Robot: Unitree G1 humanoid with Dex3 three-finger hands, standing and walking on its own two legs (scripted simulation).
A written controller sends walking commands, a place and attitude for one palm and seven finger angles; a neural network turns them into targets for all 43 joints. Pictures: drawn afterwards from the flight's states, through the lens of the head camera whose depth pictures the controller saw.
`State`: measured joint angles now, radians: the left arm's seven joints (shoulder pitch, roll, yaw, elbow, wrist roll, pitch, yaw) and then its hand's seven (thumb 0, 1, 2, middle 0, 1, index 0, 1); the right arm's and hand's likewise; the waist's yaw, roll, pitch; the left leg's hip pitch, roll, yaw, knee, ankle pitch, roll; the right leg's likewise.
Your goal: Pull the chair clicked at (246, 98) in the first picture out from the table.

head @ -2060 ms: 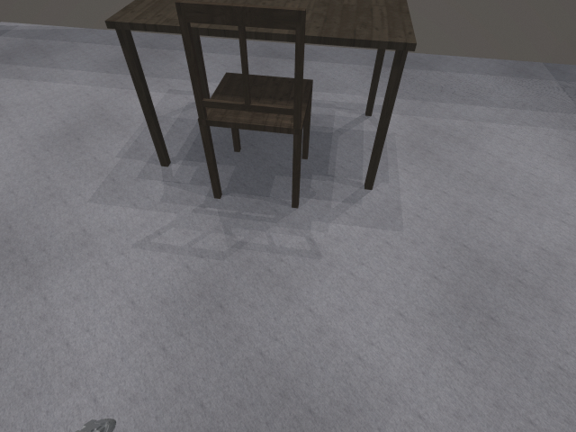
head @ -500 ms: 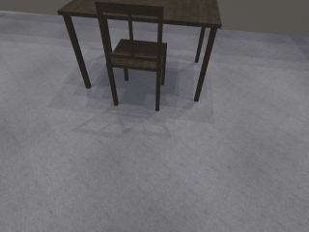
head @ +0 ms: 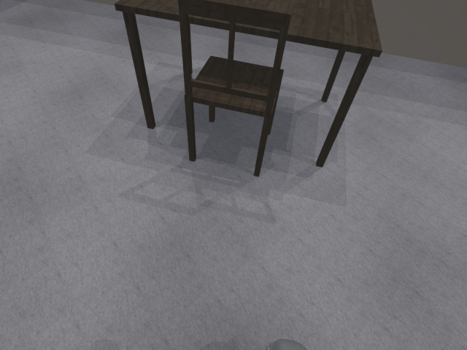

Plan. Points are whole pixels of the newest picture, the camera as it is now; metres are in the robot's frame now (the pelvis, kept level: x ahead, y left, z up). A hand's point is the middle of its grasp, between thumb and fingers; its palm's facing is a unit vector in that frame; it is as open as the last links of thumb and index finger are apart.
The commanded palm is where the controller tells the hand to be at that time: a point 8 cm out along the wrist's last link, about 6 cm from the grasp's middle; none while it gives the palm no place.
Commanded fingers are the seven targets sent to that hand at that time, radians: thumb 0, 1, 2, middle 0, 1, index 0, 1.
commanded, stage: walk to a spot facing it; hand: left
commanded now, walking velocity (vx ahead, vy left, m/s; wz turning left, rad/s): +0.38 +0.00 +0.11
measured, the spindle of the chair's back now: (230, 57) +1.19 +0.04 -0.09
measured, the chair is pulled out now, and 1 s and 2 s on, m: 0.00 0.00 0.00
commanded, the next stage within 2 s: turn to face it in 0.62 s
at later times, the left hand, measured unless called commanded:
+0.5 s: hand (161, 305) +0.24 +0.15 -0.18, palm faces +0.17 -0.96 -0.21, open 7.1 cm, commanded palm none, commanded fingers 0.00 0.90 0.90 -0.20 -0.30 -0.20 -0.30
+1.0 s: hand (144, 250) +0.36 +0.22 -0.18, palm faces +0.24 -0.96 -0.16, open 7.4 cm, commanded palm none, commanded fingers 0.00 0.90 0.90 -0.20 -0.30 -0.20 -0.30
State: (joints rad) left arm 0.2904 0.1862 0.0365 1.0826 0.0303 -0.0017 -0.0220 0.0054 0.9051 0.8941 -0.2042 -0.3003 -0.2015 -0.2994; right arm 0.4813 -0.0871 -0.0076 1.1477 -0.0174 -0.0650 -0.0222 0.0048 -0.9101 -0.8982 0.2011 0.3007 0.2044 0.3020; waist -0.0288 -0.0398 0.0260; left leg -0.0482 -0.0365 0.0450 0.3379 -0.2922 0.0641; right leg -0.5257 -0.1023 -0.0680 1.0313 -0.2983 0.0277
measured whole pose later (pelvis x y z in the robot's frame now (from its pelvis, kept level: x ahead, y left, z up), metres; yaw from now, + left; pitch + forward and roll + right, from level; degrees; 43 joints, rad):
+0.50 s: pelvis +0.22 -0.04 -0.01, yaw +8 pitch -1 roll -2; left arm 0.25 0.18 0.06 1.06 0.03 -0.07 0.02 -0.02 0.95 0.89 -0.21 -0.30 -0.20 -0.30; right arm 0.24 -0.19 -0.08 1.03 -0.03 -0.01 0.01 0.01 -0.92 -0.90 0.19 0.30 0.20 0.30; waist -0.03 0.01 0.02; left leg -0.57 0.13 0.06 1.03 -0.23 0.01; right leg -0.19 -0.05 -0.24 0.46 -0.25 -0.02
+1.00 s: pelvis +0.39 +0.05 +0.00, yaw +8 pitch -2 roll +0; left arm 0.29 0.17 0.06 1.06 0.02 0.03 0.00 0.00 0.91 0.89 -0.20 -0.30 -0.20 -0.30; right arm 0.21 -0.16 -0.03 1.03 -0.02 -0.04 -0.03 -0.01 -0.95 -0.90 0.20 0.30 0.21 0.30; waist 0.03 -0.04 0.05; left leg -0.14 0.01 0.23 0.40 -0.23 0.07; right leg -0.52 -0.09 -0.06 1.00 -0.30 0.05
